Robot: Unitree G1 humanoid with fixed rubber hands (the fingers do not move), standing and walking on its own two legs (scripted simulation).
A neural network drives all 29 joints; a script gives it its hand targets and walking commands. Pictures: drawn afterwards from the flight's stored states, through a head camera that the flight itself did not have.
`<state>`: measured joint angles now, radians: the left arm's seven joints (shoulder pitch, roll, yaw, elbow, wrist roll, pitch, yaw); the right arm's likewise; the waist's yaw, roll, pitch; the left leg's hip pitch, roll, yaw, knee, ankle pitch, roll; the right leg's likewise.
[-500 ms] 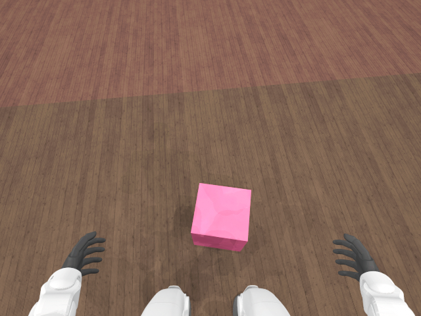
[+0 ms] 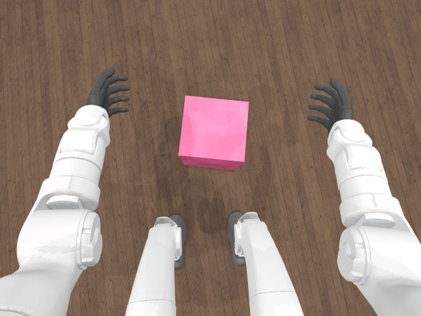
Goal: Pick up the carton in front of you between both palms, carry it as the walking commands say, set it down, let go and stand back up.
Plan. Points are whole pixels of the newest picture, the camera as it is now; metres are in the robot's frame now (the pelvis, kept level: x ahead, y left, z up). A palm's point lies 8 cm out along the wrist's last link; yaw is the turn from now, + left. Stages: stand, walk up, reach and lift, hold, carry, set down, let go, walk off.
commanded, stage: reach and lift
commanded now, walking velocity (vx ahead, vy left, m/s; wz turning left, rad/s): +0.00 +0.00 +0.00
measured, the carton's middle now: (212, 136) +0.51 -0.04 -0.55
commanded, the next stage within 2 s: none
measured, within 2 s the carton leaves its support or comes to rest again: neither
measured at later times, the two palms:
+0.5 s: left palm (137, 91) +0.55 +0.15 -0.20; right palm (298, 105) +0.49 -0.23 -0.19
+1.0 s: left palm (156, 123) +0.53 +0.15 -0.42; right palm (271, 133) +0.48 -0.22 -0.42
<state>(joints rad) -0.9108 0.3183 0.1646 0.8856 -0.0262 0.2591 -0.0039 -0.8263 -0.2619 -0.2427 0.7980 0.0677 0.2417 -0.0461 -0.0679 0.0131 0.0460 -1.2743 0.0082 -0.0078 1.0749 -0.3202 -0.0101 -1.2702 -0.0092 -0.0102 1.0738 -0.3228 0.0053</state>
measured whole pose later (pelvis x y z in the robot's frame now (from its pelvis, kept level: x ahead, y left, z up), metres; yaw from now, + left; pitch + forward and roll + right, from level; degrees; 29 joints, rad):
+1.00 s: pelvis -0.04 +0.01 -0.27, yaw -1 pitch +42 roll -1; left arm -1.47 0.40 0.04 1.14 -0.19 0.12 0.11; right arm -1.36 -0.32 -0.20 1.06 0.21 0.09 -0.12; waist -0.07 0.01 0.23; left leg -2.26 -0.01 -0.02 2.05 -0.52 -0.01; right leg -2.25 0.01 0.01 2.03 -0.52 0.03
